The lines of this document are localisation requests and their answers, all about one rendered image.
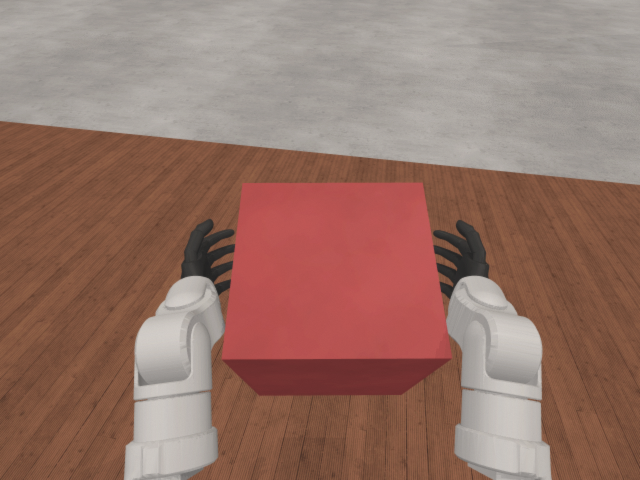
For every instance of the carton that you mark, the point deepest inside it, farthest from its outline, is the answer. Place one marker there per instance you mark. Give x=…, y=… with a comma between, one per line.
x=334, y=290

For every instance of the robot left forearm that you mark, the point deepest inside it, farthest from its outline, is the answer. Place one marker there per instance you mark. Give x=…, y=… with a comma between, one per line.
x=173, y=434

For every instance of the robot left hand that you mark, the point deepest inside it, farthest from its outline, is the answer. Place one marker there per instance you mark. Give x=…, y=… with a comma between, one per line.
x=198, y=262

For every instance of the robot right forearm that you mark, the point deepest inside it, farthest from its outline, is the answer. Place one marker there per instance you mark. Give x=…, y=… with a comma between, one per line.
x=500, y=430

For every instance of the robot right hand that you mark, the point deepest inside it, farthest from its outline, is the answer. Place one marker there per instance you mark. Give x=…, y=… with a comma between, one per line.
x=471, y=263

